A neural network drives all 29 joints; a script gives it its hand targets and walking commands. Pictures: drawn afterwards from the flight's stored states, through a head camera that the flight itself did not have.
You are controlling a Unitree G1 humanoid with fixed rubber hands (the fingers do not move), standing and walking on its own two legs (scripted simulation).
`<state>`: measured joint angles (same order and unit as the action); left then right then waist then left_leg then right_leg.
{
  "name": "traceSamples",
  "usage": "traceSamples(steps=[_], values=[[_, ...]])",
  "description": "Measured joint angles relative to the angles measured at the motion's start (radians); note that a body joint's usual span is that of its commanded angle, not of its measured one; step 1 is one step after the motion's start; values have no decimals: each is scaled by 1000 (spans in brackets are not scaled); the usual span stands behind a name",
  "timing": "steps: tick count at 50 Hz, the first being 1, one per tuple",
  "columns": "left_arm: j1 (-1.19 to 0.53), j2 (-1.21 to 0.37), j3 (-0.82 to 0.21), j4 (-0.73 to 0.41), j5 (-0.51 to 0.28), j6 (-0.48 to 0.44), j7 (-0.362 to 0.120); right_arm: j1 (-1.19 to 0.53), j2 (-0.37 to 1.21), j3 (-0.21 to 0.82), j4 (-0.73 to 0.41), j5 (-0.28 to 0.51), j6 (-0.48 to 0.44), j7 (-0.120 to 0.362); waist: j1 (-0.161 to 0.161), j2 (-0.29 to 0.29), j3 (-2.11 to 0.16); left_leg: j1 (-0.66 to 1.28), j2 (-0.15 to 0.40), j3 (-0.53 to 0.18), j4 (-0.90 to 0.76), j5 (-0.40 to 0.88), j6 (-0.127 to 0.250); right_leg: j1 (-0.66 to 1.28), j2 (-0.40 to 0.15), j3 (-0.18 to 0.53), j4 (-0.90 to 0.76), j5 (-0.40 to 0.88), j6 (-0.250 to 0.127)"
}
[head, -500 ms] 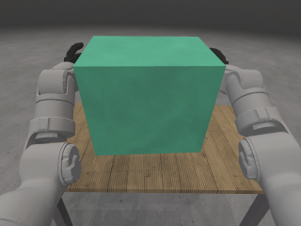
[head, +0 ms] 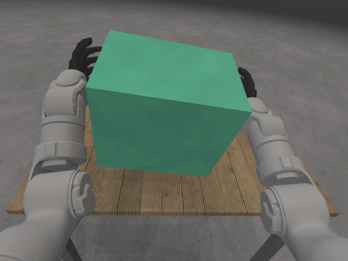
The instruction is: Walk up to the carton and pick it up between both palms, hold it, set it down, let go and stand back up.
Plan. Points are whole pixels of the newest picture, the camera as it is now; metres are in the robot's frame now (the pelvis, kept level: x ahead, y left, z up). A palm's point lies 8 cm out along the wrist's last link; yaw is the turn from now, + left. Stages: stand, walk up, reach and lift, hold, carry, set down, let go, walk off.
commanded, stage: set down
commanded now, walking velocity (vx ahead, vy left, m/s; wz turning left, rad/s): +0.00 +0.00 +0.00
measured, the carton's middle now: (163, 110) +0.40 -0.01 +0.20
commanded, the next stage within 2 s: none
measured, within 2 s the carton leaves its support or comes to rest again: neither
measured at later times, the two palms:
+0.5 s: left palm (85, 78) +0.43 +0.16 +0.27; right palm (247, 107) +0.37 -0.20 +0.23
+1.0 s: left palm (95, 87) +0.45 +0.15 +0.23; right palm (243, 121) +0.38 -0.20 +0.19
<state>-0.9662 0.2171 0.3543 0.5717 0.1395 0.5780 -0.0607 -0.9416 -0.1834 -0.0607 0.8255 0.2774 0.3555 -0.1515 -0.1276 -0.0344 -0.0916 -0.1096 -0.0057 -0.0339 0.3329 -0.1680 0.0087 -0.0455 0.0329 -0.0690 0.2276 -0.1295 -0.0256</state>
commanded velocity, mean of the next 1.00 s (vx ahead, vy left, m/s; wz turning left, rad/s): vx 0.00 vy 0.00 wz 0.00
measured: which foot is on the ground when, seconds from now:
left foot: down 0.00-1.00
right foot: down 0.00-1.00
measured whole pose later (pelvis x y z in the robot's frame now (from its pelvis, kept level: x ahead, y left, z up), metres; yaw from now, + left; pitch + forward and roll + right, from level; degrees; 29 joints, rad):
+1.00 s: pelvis +0.00 +0.02 +0.00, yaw -2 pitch -2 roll -1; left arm -1.01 0.22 0.31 0.85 0.10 0.36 -0.04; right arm -0.86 -0.10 -0.26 0.85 0.06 0.25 -0.10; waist -0.13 -0.03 -0.07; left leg -0.12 -0.02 0.00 0.33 -0.17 0.03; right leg -0.08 0.02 -0.03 0.24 -0.13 0.00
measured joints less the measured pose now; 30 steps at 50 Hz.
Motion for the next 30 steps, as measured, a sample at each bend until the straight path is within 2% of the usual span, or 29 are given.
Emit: traceSamples(steps=[5,12,22,30], values=[[60,-8,-54,-79,-53,0,41,72,-10,28,-75,29,-22,-14,1,-7,3,-18,2,-4,25,-16,-1,-7,3,-4,3,-6,0],[53,-13,-57,-76,-55,6,57,70,-12,13,-81,37,-9,-16,-11,-2,-6,-18,-1,4,31,-25,7,-7,-1,4,5,-9,7],[-1,-25,-10,40,-10,-32,37,22,4,-56,-2,-26,-6,16,-10,5,-3,1,-10,31,10,-15,23,-5,-11,30,5,-1,20],[-13,-13,-16,120,-15,-93,31,28,39,-126,32,-103,-43,38,0,-5,5,-10,-15,36,4,-4,26,-23,-17,35,10,5,24]])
